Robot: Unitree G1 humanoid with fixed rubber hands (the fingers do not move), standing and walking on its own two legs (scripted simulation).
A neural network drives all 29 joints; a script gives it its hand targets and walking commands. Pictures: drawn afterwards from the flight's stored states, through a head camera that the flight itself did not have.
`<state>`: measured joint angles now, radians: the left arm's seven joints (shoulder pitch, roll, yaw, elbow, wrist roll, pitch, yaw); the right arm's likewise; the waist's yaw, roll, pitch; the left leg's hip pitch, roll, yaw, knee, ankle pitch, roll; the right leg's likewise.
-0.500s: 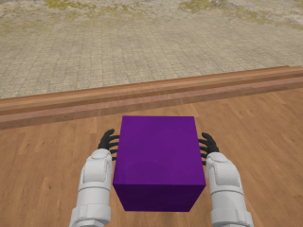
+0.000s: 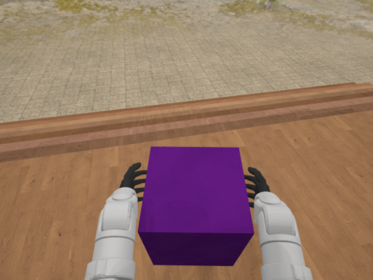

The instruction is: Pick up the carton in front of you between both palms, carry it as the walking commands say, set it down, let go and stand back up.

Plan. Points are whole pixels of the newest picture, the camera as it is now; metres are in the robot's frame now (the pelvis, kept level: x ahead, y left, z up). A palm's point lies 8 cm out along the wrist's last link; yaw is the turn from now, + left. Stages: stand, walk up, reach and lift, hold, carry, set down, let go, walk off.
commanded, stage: hold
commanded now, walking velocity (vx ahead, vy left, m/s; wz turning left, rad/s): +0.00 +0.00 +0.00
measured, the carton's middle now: (193, 209) +0.30 +0.00 -0.03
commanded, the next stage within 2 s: carry in 0.24 s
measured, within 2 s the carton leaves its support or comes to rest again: neither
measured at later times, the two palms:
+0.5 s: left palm (116, 179) +0.31 +0.18 +0.07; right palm (248, 179) +0.32 -0.12 +0.07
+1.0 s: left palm (130, 114) +0.53 +0.19 +0.09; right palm (232, 113) +0.55 -0.11 +0.08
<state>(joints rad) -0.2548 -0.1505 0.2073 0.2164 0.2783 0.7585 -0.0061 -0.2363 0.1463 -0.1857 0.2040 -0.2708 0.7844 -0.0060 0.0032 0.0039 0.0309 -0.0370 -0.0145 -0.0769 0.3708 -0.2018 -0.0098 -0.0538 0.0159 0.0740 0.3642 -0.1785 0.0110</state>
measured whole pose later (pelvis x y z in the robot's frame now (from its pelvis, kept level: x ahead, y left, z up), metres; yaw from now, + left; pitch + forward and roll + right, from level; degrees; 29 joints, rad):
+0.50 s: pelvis +0.04 +0.02 -0.01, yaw +0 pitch +2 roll +0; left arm -0.17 -0.12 0.13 -0.06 0.16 0.94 0.06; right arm -0.18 0.14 -0.12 -0.01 -0.16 0.94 -0.05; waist 0.00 -0.02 -0.16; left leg -0.23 0.00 0.04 0.48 -0.28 0.02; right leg -0.34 -0.04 -0.01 0.68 -0.42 0.01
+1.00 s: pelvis +0.27 +0.02 +0.00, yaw +3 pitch +5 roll +0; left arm -0.19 -0.14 0.11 -0.32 0.10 1.24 0.10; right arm -0.17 0.13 -0.13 -0.34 -0.10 1.26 -0.10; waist 0.03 -0.01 -0.12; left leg -0.59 0.09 0.14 0.63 -0.17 0.00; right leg -0.07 -0.04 -0.20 0.27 -0.29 0.00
